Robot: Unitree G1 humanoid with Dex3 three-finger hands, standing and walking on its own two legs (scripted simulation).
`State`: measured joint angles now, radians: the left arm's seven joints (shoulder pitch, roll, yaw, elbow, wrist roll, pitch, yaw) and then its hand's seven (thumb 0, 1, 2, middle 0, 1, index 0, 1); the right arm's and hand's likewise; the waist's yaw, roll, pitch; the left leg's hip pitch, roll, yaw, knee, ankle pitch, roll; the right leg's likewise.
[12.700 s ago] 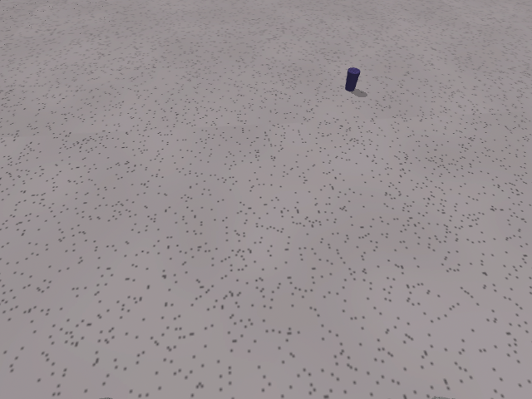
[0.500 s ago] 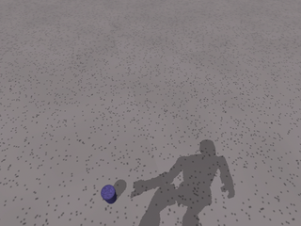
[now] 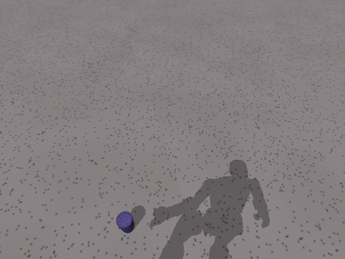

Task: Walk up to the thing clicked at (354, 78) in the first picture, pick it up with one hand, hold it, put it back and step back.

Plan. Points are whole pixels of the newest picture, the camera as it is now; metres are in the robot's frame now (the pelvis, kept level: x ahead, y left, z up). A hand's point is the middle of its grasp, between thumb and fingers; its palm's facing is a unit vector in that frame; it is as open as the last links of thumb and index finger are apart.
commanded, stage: stand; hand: left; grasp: from above
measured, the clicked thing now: (126, 223) +0.38 +0.26 -0.72
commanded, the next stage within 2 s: rise first in 0.62 s
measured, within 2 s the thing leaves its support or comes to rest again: neither
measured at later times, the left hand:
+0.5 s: hand out of the picture +0.07 +0.25 -0.16, palm faces -0.03 -0.94 -0.34, open 7.4 cm
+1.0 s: hand (82, 253) +0.15 +0.25 -0.17, palm faces -0.06 -0.94 -0.35, open 9.6 cm
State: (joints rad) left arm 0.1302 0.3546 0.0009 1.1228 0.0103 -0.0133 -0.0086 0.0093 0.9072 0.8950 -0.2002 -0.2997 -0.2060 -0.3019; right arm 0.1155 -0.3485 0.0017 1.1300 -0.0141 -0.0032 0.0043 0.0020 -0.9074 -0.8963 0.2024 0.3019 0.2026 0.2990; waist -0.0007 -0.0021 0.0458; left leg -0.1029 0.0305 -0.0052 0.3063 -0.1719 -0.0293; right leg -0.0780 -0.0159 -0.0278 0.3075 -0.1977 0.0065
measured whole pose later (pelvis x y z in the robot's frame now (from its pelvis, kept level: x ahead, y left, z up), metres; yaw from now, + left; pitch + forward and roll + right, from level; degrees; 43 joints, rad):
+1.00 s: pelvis -0.02 +0.00 -0.02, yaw +0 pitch +7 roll +0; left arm -0.05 0.34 0.15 1.02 0.14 -0.01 -0.03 0.01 0.38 0.93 -0.10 -0.80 -0.13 -0.79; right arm 0.21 -0.24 -0.03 0.79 0.02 -0.03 -0.02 0.00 -0.94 -0.91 0.20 0.30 0.20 0.30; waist -0.03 -0.02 0.00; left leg -0.47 0.03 -0.01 0.64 -0.30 -0.02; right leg -0.44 -0.02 -0.02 0.63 -0.32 0.01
